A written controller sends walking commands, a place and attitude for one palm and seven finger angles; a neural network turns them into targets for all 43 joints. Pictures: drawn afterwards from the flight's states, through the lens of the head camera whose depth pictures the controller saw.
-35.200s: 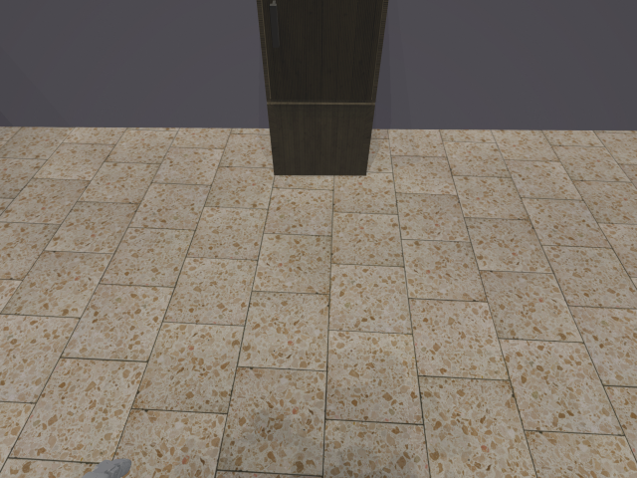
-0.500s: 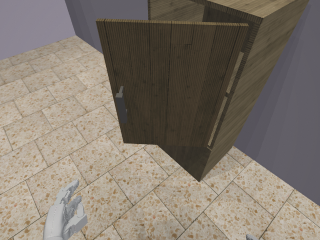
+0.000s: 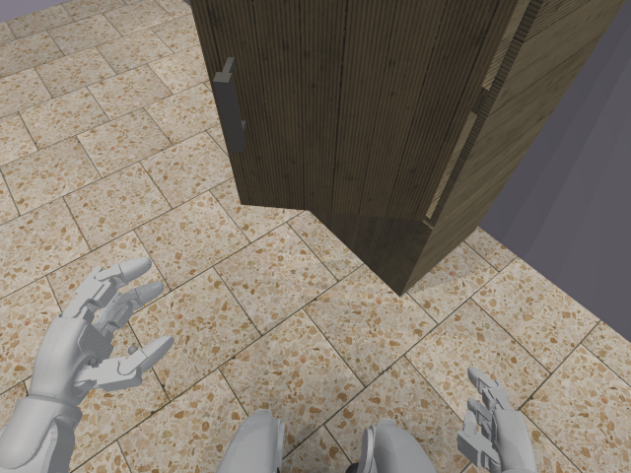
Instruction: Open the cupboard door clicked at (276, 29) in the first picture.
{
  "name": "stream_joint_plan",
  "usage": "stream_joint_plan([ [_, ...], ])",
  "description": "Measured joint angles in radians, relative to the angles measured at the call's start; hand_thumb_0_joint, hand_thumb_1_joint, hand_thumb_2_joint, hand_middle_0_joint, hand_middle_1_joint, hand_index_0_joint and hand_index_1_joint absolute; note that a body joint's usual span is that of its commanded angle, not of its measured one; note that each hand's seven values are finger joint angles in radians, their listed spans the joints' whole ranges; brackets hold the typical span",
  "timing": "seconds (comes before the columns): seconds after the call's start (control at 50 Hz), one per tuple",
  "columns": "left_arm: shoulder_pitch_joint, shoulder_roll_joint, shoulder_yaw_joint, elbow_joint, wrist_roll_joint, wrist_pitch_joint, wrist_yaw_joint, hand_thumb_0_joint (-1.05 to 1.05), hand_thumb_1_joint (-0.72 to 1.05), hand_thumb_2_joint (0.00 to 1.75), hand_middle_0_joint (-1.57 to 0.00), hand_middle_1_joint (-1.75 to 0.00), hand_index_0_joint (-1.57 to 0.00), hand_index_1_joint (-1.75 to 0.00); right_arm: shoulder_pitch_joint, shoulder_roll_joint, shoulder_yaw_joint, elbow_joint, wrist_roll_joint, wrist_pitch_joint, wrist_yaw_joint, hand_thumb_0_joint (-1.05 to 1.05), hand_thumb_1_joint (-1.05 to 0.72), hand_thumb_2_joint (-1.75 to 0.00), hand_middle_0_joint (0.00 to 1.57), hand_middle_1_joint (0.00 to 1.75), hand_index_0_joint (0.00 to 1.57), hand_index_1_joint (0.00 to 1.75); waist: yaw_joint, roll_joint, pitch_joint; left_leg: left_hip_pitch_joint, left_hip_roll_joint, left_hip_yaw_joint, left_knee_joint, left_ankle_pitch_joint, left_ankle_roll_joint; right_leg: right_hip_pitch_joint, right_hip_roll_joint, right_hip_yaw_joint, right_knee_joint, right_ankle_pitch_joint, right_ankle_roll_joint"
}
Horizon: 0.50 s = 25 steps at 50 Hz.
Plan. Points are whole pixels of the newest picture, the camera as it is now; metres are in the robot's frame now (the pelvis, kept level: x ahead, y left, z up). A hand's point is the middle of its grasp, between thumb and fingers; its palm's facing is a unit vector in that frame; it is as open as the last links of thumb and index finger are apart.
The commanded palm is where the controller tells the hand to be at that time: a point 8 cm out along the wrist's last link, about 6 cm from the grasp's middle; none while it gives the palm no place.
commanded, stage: raise the hand with hooked fingers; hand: left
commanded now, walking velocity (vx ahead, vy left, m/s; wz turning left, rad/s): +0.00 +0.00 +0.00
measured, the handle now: (233, 106) +0.63 +0.19 +0.06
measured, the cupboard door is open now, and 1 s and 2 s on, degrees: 44 44 44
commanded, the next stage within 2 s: move the hooked fingers beside the handle in 1.44 s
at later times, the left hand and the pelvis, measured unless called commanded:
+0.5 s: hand (93, 317) +0.27 +0.28 +0.05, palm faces -0.02 -1.00 -0.04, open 13.0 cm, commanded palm +0.25 +0.33 +0.06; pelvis +0.01 +0.04 +0.01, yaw -1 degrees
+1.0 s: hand (69, 278) +0.31 +0.31 +0.06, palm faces -0.01 -1.00 -0.04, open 14.0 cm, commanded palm +0.28 +0.36 +0.07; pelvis +0.02 +0.04 +0.02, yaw -1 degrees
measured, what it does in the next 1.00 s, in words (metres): stands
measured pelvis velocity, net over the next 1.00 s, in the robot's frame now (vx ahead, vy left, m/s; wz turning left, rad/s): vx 0.02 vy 0.04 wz -0.02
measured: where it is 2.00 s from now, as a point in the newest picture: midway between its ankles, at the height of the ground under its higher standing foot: outside the picture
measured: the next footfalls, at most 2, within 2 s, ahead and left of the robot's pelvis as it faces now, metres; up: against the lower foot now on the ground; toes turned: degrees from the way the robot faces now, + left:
none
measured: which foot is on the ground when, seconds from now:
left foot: down 0.00-1.00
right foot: down 0.00-1.00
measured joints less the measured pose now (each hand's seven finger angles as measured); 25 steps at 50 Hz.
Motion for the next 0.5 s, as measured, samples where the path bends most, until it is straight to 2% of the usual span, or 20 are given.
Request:
stream_joint_plan([
  [0.06,-0.014,0.012,0.024,0.034,-0.01,0.029,0.001,0.01,0.26,0.63,-0.25,-0.71,-0.24,-0.72,0.034,0.005,0.001,0.004,-0.001,0.01,0.004,0.01,-0.9,-0.9,0.2,0.3,0.2,0.3,-0.017,0.008,-0.004,0.014,0.0,0.016,-0.03,0.012,0.007,0.007,0.001,0.016,-0.026,0.015,0.007],
  [0.12,-0.014,0.012,0.041,0.056,-0.019,0.019,0.013,0.01,0.19,0.6,-0.25,-0.76,-0.25,-0.76,0.066,-0.007,-0.006,0.004,-0.002,0.009,0.006,0.01,-0.9,-0.9,0.2,0.3,0.2,0.3,-0.028,0.011,-0.01,0.021,-0.004,0.031,-0.05,0.019,0.016,0.008,-0.002,0.03,-0.043,0.025,0.015],
  [0.28,-0.028,0.013,0.051,0.083,-0.022,-0.029,-0.001,0.01,0.0,0.52,-0.27,-0.88,-0.26,-0.88,0.092,-0.065,-0.031,-0.003,0.0,0.003,0.0,0.01,-0.9,-0.9,0.2,0.3,0.2,0.3,-0.03,-0.006,-0.009,0.018,-0.012,0.048,-0.05,0.013,0.038,0.005,-0.009,0.047,-0.049,0.027,0.036],
  [0.5,-0.055,0.038,0.049,0.05,-0.004,0.0,0.012,0.0,-0.26,0.41,-0.28,-1.04,-0.28,-1.04,0.047,-0.065,-0.016,-0.058,-0.006,0.007,0.008,0.01,-0.9,-0.9,0.2,0.3,0.2,0.3,-0.027,-0.019,-0.006,0.038,-0.024,0.044,-0.064,0.011,0.057,0.041,-0.019,0.044,-0.085,0.036,0.057],
])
